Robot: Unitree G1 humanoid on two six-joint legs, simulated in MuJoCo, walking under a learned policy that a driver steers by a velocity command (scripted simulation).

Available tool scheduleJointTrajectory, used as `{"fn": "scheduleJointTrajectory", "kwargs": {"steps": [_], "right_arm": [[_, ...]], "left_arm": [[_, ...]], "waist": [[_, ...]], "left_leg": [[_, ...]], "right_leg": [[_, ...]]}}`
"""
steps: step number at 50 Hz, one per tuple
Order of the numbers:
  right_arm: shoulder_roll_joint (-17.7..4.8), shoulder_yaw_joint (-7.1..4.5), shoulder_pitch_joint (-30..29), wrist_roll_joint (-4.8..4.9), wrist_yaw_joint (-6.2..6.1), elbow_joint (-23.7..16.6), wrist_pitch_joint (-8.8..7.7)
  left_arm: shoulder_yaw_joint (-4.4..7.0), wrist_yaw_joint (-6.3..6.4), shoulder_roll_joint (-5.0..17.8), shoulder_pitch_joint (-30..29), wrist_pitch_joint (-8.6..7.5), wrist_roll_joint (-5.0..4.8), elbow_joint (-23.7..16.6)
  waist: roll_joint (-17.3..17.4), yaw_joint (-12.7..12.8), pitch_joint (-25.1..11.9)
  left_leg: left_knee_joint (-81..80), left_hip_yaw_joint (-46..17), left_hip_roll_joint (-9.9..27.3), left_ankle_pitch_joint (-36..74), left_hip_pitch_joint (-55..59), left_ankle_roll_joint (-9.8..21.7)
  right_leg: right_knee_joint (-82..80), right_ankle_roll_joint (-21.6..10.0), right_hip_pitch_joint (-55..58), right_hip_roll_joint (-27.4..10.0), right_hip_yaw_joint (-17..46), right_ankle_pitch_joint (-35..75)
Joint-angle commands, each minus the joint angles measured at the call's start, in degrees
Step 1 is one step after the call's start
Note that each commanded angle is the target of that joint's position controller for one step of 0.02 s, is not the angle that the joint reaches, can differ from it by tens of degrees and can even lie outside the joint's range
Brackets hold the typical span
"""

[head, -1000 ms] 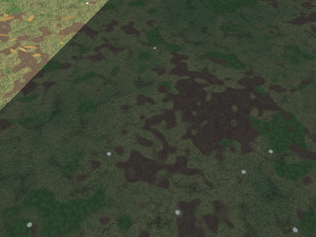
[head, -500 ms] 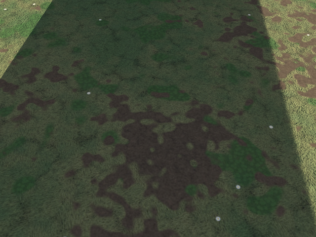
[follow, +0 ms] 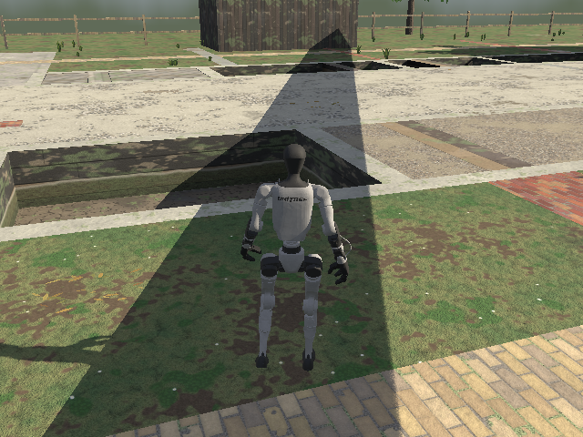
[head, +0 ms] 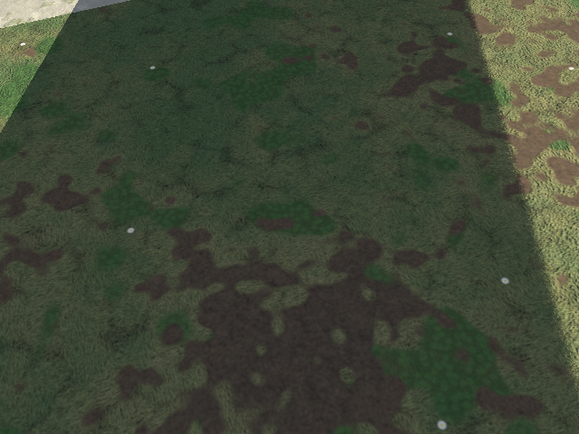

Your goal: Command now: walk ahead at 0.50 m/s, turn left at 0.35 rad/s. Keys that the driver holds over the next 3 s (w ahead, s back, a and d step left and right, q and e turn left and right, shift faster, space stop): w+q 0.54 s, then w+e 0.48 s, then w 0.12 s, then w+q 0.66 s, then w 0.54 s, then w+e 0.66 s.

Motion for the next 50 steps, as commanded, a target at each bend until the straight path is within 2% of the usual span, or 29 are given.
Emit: {"fn": "scheduleJointTrajectory", "kwargs": {"steps": [1,3,5,8,12,15,16,18,19,20,21,22,23,24,25,26,27,29,31,35,37,40,43,44,46,47,48,49,50], "right_arm": [[-2.79,-1.41,1.6,-0.08,-0.31,-3.54,0.97],[-2.22,-1.62,0.32,-0.16,-0.47,-4.39,1.78],[-2.12,-1.75,-2.5,-0.45,-0.46,-5.68,1.92],[-1.36,-1.41,-7.23,-0.65,0.58,-7.36,1.49],[-0.46,-0.64,-15.82,-0.82,2.23,-11.05,1.34],[-0.9,-0.63,-19.34,-0.66,3.23,-13.85,1.37],[-1.28,-0.81,-19.5,-0.62,3.5,-14.58,1.42],[-3.19,-1.85,-16.27,-0.63,3.65,-15.05,1.73],[-5.16,-3.02,-10.33,-0.44,3.52,-13.95,1.85],[-8.58,-5.0,-0.86,-0.38,2.82,-11.56,1.95],[-14.53,-6.92,6.3,-0.35,1.4,-10.14,2.55],[-18.57,-6.93,2.28,-0.44,1.44,-12.17,1.79],[-13.35,-5.43,3.98,-0.91,1.99,-12.71,1.02],[-10.26,-4.6,2.57,-1.21,2.05,-12.26,0.38],[-8.48,-4.01,-1.18,-0.9,2.1,-12.65,0.05],[-6.38,-3.4,-4.86,-1.09,1.88,-13.51,-0.04],[-5.54,-2.98,-6.86,-1.62,1.62,-14.62,-0.02],[-5.27,-2.74,-7.36,-1.86,1.22,-14.4,-0.49],[-6.22,-2.8,-5.56,-1.88,0.76,-12.97,-0.97],[-6.56,-2.47,-3.28,-1.95,0.14,-10.89,-1.12],[-7.28,-2.49,-2.37,-2.04,0.1,-9.87,-1.34],[-7.74,-2.62,-0.84,-2.03,0.19,-7.89,-1.33],[-8.01,-2.88,-0.06,-1.86,-0.13,-6.45,-0.51],[-8.33,-3.01,-0.43,-1.73,-0.37,-6.32,-0.16],[-9.67,-3.35,-2.31,-1.7,-0.98,-6.88,0.49],[-10.27,-3.44,-3.09,-1.69,-1.34,-7.2,0.97],[-10.03,-3.16,-4.07,-1.59,-1.72,-7.62,1.32],[-7.81,-2.08,-2.85,-2.77,-2.11,-9.03,0.85],[-0.72,0.13,4.42,-3.57,-0.67,-10.25,-0.79]], "left_arm": [[1.95,-0.16,4.85,1.79,-1.71,0.39,-0.48],[2.46,0.16,5.73,1.86,-2.37,0.76,0.96],[2.83,0.8,6.38,3.26,-2.4,0.95,2.51],[3.22,1.63,7.87,4.25,-1.94,0.77,3.86],[3.92,2.27,10.18,7.6,-0.93,-0.01,5.68],[4.34,2.37,11.26,9.2,0.36,-0.89,6.89],[4.48,2.41,11.79,9.04,0.78,-1.11,7.04],[4.88,2.73,13.63,7.85,1.5,-1.44,6.73],[4.99,2.89,14.26,7.05,2.01,-1.62,6.54],[4.65,3.06,13.83,6.41,2.2,-1.85,6.23],[3.28,3.04,10.19,7.86,1.58,-0.08,4.81],[1.21,2.4,3.77,10.82,-0.48,0.36,1.42],[2.15,1.51,9.27,4.5,-2.74,-1.69,0.62],[2.24,1.17,9.82,1.05,-3.54,-3.15,-0.74],[2.03,1.57,8.97,0.95,-3.75,-2.12,-0.29],[2.55,2.01,9.64,1.09,-3.37,-0.54,0.37],[2.86,1.89,9.84,2.28,-2.57,-0.1,0.64],[2.61,1.57,8.21,4.92,-1.03,0.13,1.89],[2.1,1.64,6.81,3.04,-0.12,0.21,1.7],[1.36,1.17,5.81,-3.38,-0.08,-0.54,0.52],[1.0,0.6,5.35,-6.48,-0.33,-0.99,-0.2],[0.85,-0.36,5.59,-9.69,-0.48,-1.54,-1.61],[0.73,-1.68,5.57,-11.48,-0.71,-1.58,-3.28],[0.75,-2.11,5.64,-11.14,-0.78,-1.49,-3.65],[1.43,-2.36,7.06,-7.23,-0.58,-1.15,-3.41],[2.4,-2.17,8.84,-2.3,-0.32,-0.99,-2.52],[3.78,-1.7,11.33,5.95,-0.14,-0.93,-0.72],[5.03,-0.8,16.04,14.76,0.28,-0.77,0.33],[5.23,-1.1,18.38,15.12,-0.15,-1.22,0.39]], "waist": [[-8.39,0.54,-2.15],[-6.62,-0.13,-0.49],[-5.54,0.34,0.73],[-4.9,1.61,1.94],[-3.39,5.0,4.68],[-3.81,5.77,5.44],[-4.3,5.28,4.95],[-6.69,2.48,1.03],[-7.06,-1.09,-2.52],[-5.58,-6.14,-7.52],[3.8,-7.69,-12.47],[14.67,-0.91,-18.81],[6.22,-5.48,-21.1],[4.28,-4.78,-13.7],[-1.34,-1.72,-8.35],[-1.42,0.37,-6.42],[-0.57,2.06,-5.33],[-0.43,3.27,-5.31],[0.0,2.61,-3.57],[1.6,-0.45,-1.07],[1.68,-2.03,0.34],[1.35,-3.48,2.52],[0.93,-3.69,3.45],[1.25,-3.14,3.01],[3.15,-0.56,-0.78],[3.77,2.22,-4.31],[2.33,6.8,-8.75],[-5.11,9.49,-15.45],[-18.59,3.59,-21.51]], "left_leg": [[1.81,-2.97,4.62,6.56,-9.85,-0.27],[0.3,-3.92,4.62,10.27,-11.79,-0.69],[-3.92,-5.04,4.43,14.83,-15.15,-1.03],[-14.07,-3.34,3.86,22.67,-15.52,-0.74],[-23.48,1.01,3.5,24.07,-16.78,0.54],[-27.27,3.61,2.73,18.56,-17.79,2.27],[-28.13,5.01,1.76,15.86,-16.28,3.12],[-28.4,8.84,-2.34,10.01,-8.18,5.34],[-29.49,10.4,-5.17,8.67,-0.12,6.86],[-33.61,10.02,-7.81,12.4,14.4,9.09],[-35.08,-6.09,2.1,14.59,31.61,12.91],[-45.47,-41.39,15.03,4.14,46.16,24.52],[-50.54,-43.65,15.92,2.31,46.76,22.9],[-49.86,-34.58,14.1,5.8,41.23,20.29],[-49.54,-27.01,11.2,12.17,31.94,17.9],[-49.97,-21.98,9.01,17.58,25.11,16.37],[-51.35,-19.59,7.5,20.85,20.49,16.01],[-53.15,-15.07,7.06,28.22,16.59,16.22],[-54.81,-10.29,6.34,32.48,14.94,15.62],[-56.47,-3.68,4.29,29.25,16.57,11.83],[-57.57,-2.33,4.97,24.99,17.81,10.81],[-57.52,-1.39,7.65,24.1,23.53,10.56],[-54.45,0.0,10.23,30.12,30.75,9.74],[-52.73,0.69,10.71,34.61,32.28,9.13],[-46.02,2.94,10.11,53.82,33.16,7.54],[-38.88,4.3,9.09,63.38,32.71,6.57],[-27.19,6.63,6.76,64.28,27.95,4.66],[-8.57,8.31,3.81,44.52,14.1,2.28],[9.38,2.47,-8.79,-10.09,-10.72,-1.19]], "right_leg": [[-18.44,-8.73,8.94,-14.78,12.76,6.19],[-19.79,-8.79,8.05,-14.71,8.03,11.57],[-20.08,-8.79,9.76,-14.77,4.7,14.48],[-20.43,-7.72,11.91,-14.1,-0.01,14.97],[-20.11,-7.2,17.12,-16.08,-3.32,14.74],[-17.04,-6.13,23.03,-17.55,-4.97,18.34],[-14.95,-5.56,24.18,-17.72,-5.81,23.28],[-6.71,-4.16,25.16,-17.32,-7.56,42.99],[2.1,-3.29,24.11,-16.33,-8.61,50.51],[15.03,-1.27,18.27,-13.86,-9.88,48.32],[34.13,1.68,1.99,-10.47,-9.75,21.78],[53.12,4.75,-20.56,2.72,0.18,-22.52],[55.71,3.25,-26.26,0.29,10.97,-21.11],[53.13,1.77,-29.09,-2.08,10.3,-16.62],[47.33,1.32,-26.49,-4.82,10.09,-12.17],[42.28,1.57,-22.37,-6.61,10.02,-9.7],[40.23,1.89,-18.88,-7.43,10.21,-7.98],[36.77,3.33,-16.25,-7.86,8.49,-5.12],[31.78,4.63,-17.52,-8.07,7.4,0.21],[17.81,4.11,-18.87,-7.42,6.42,14.96],[12.08,3.28,-18.21,-6.43,5.68,19.94],[7.86,1.88,-20.88,-5.37,5.96,19.39],[5.51,-0.15,-24.43,-3.89,5.99,13.08],[5.05,-0.95,-23.88,-3.27,5.37,10.51],[5.21,-2.87,-16.45,0.04,1.95,5.01],[5.13,-4.11,-9.37,2.41,0.14,3.29],[2.5,-6.05,3.01,3.95,0.33,6.59],[2.54,-10.34,20.64,-6.44,15.58,10.35],[-3.07,-21.1,39.99,-18.4,46.65,-0.17]]}}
